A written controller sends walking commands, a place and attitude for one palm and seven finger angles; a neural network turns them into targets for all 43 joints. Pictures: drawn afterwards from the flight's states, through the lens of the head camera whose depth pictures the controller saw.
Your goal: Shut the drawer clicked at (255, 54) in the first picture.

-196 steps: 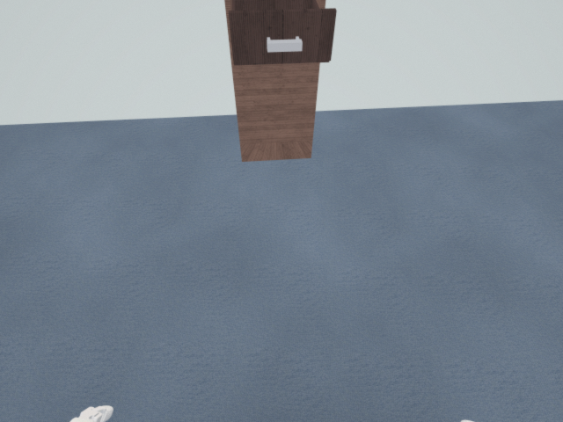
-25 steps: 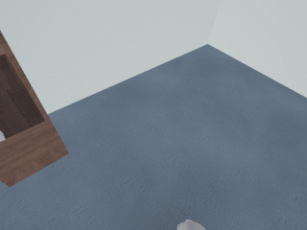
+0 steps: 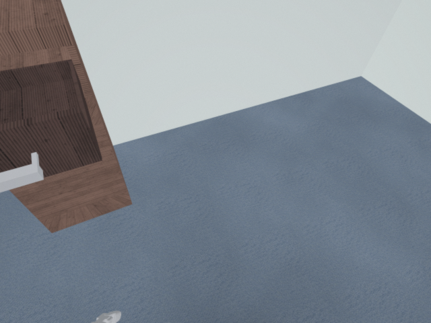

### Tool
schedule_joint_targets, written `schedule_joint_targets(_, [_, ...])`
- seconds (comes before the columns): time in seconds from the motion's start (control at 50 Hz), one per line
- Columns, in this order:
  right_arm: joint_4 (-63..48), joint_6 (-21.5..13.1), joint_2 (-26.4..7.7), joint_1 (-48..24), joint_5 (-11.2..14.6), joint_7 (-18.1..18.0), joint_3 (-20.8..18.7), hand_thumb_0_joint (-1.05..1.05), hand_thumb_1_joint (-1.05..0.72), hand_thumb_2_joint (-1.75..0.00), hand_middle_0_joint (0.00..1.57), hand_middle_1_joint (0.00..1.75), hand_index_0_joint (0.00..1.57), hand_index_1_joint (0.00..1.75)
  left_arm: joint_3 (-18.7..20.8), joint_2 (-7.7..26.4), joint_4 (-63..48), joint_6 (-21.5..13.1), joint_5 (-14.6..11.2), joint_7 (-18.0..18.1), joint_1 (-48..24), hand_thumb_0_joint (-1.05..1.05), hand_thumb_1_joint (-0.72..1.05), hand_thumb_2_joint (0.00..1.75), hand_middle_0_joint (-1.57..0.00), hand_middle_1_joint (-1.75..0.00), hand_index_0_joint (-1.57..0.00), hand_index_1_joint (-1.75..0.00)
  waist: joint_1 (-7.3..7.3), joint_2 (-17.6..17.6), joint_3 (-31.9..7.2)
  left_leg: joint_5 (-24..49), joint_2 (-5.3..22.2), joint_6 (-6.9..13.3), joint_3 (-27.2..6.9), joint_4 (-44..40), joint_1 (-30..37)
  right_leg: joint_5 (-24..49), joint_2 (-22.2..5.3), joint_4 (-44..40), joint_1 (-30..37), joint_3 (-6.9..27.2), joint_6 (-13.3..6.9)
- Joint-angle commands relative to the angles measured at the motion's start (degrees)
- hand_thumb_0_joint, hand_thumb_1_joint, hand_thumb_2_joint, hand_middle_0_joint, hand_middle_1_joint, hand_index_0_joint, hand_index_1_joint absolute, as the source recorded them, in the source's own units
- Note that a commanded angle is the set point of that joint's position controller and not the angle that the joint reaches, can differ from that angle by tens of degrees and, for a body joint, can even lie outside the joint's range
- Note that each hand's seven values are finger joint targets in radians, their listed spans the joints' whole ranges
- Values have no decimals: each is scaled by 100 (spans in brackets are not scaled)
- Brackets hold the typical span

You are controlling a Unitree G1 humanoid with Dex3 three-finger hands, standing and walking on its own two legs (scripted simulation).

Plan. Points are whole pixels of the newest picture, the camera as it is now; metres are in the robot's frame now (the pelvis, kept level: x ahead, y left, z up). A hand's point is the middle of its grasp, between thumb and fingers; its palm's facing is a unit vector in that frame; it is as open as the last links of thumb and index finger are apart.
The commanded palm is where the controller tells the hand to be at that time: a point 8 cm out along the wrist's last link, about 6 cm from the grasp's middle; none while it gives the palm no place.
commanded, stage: turn to face it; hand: left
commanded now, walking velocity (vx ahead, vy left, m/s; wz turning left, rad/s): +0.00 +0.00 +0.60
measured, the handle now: (9, 171) +0.38 +0.45 +0.02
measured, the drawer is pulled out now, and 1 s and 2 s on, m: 0.30 0.30 0.30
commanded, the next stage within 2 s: take the last steps up to it in 0.66 s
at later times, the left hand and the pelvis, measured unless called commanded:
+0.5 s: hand out of the picture +0.03 +0.19 -0.13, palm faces +0.30 -0.90 -0.31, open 7.4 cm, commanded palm none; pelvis +0.01 -0.04 +0.01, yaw +16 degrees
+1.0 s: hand out of the picture -0.12 +0.18 -0.16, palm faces +0.48 -0.85 -0.19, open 7.4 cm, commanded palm none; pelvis -0.02 +0.00 +0.02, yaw +25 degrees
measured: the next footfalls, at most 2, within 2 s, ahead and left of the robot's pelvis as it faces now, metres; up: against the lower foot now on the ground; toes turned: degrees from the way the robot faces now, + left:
right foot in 0.44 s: +0.09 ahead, -0.14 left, +0.00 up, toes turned +12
left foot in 0.86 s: -0.05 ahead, +0.08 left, +0.00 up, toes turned +29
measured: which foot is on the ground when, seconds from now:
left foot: down 0.00-0.44, up 0.46-0.84, down 0.86-1.00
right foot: down 0.00-0.00, up 0.02-0.42, down 0.44-0.88, up 0.90-1.00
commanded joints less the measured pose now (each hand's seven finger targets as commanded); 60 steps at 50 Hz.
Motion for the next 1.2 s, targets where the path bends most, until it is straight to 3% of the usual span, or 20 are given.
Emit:
schedule_joint_targets(0.0, [-250,-135,-1574,1182,-97,-47,-338,0,-90,-90,20,30,20,30,184,603,-886,60,-1,-26,-353,0,90,90,-20,-30,-20,-30,-591,1960,-385,1550,2200,1348,-3477,-2482,1024,-2129,436,2601,-1921,1027,252])
schedule_joint_targets(0.04, [-382,-172,-1382,516,-54,-151,-262,0,-90,-90,20,30,20,30,255,611,-784,52,9,-47,-378,0,90,90,-20,-30,-20,-30,-270,1523,-441,794,1652,1213,-3013,-2399,863,-1104,421,3284,-2204,1700,204])
schedule_joint_targets(0.08, [-597,-230,-1078,-68,-44,-180,-143,0,-90,-90,20,30,20,30,285,704,-531,42,21,-103,45,0,90,90,-20,-30,-20,-30,27,993,-424,1246,1097,963,-2182,-2265,777,-351,406,3157,-1876,1724,269])
schedule_joint_targets(0.12, [-635,-247,-1098,-101,-13,-185,-138,0,-90,-90,20,30,20,30,267,749,-436,64,-10,-89,292,0,90,90,-20,-30,-20,-30,63,1001,-606,1855,941,1006,-1881,-2187,1033,-248,473,2821,-1648,1719,325])
schedule_joint_targets(0.26, [-587,-125,-1257,137,-25,-150,-221,0,-90,-90,20,30,20,30,203,748,-649,52,-62,-33,42,0,90,90,-20,-30,-20,-30,-161,879,-629,2198,925,1257,-2406,-2007,1387,-758,785,1357,-1198,1699,319])
schedule_joint_targets(0.38, [-725,-21,-1209,-388,7,-102,-230,0,-90,-90,20,30,20,30,180,795,-521,-54,-106,29,917,0,90,90,-20,-30,-20,-30,243,853,-707,1875,508,944,-2501,-1418,223,162,1001,-928,691,1581,158])
schedule_joint_targets(0.4, [-761,-11,-978,-389,53,-75,-202,0,-90,-90,20,30,20,30,226,1040,-503,-112,-59,56,1115,0,90,90,-20,-30,-20,-30,346,169,-713,1066,78,597,-2182,-797,-379,323,523,-1892,1322,2002,27])
schedule_joint_targets(0.42, [-883,-12,-511,-261,93,-46,-124,0,-90,-90,20,30,20,30,318,1631,-556,-167,52,94,1145,0,90,90,-20,-30,-20,-30,336,-1676,-580,-775,-881,50,-1085,639,-1484,427,-1150,-2506,1655,3824,-609])
schedule_joint_targets(0.44, [-928,4,-721,-350,5,-49,-173,0,-90,-90,20,30,20,30,266,1752,-691,-116,8,75,951,0,90,90,-20,-30,-20,-30,322,-1373,-487,-1437,-764,67,-1208,1812,-1311,659,-1679,-2469,766,3817,-1034])
schedule_joint_targets(0.5, [-556,134,-739,-256,-27,24,-192,0,-90,-90,20,30,20,30,138,1127,-770,-173,-19,73,200,0,90,90,-20,-30,-20,-30,-60,-877,72,-345,-427,-14,-1184,3101,-1257,998,-692,-2220,198,2567,-808])
schedule_joint_targets(0.54, [-439,121,-649,-165,-17,37,-134,0,-90,-90,20,30,20,30,107,1028,-719,-214,-16,66,355,0,90,90,-20,-30,-20,-30,5,-964,-93,-133,-398,-114,-1008,3014,-1197,1548,-517,-2060,547,2114,-781])
schedule_joint_targets(0.72, [-446,38,-387,-879,78,-25,75,0,-90,-90,20,30,20,30,210,1364,-186,-172,77,61,1240,0,90,90,-20,-30,-20,-30,496,-1079,-466,-913,-466,-97,-478,525,-310,3226,-779,-1618,1449,1966,-1078])
schedule_joint_targets(0.8, [-165,-87,-374,-222,46,-77,142,0,-90,-90,20,30,20,30,205,1306,43,-147,10,34,1047,0,90,90,-20,-30,-20,-30,199,-1028,-687,36,-522,42,-262,-1243,1028,1735,-593,-1398,953,1743,-660])
schedule_joint_targets(0.82, [-84,-159,-587,27,30,-79,116,0,-90,-90,20,30,20,30,174,1156,32,-123,-36,3,971,0,90,90,-20,-30,-20,-30,65,-570,-709,295,-297,151,-480,-1924,1745,748,-374,-1021,338,1503,-406])
schedule_joint_targets(0.86, [1,-162,-1529,676,-47,-104,-67,0,-90,-90,20,30,20,30,20,593,-308,-98,5,-90,621,0,90,90,-20,-30,-20,-30,-285,1788,-388,274,1774,1148,-2980,-2631,2493,-1759,674,1120,-1851,840,75])
schedule_joint_targets(0.88, [150,-187,-1346,843,-58,-167,-54,0,-90,-90,20,30,20,30,29,726,-308,-62,75,-45,101,0,90,90,-20,-30,-20,-30,-485,1864,20,-214,1688,1299,-3112,-2930,1870,-1729,618,1783,-1996,1371,14])
schedule_joint_targets(0.92, [99,-255,-882,430,-29,-240,103,0,-90,-90,20,30,20,30,61,717,-90,-100,41,-164,169,0,90,90,-20,-30,-20,-30,-126,1183,624,-362,1227,1259,-2622,-3046,1367,-716,499,2365,-2068,1666,-66])
schedule_joint_targets(0.98, [156,-425,-659,444,27,-256,173,0,-90,-90,20,30,20,30,-2,621,288,-149,33,-221,711,0,90,90,-20,-30,-20,-30,103,934,240,1027,781,1166,-1781,-2956,1685,17,529,2372,-1756,1557,6])
schedule_joint_targets(1.06, [444,-534,-508,1084,52,-295,167,0,-90,-90,20,30,20,30,-20,603,311,-167,30,-191,483,0,90,90,-20,-30,-20,-30,11,588,217,2191,876,1290,-1800,-2903,2214,210,532,2227,-2050,1564,68])
schedule_joint_targets(1.18, [789,-576,-435,1610,11,-329,177,0,-90,-90,20,30,20,30,-49,447,137,-167,-1,-213,-203,0,90,90,-20,-30,-20,-30,-128,641,510,2245,995,1373,-1754,-2977,2341,290,478,1452,-2208,1527,45])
